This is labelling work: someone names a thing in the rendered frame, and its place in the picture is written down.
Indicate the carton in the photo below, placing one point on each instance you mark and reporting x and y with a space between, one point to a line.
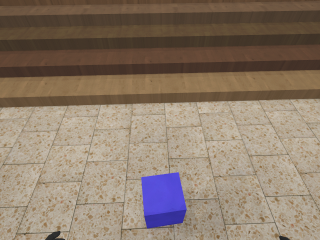
163 200

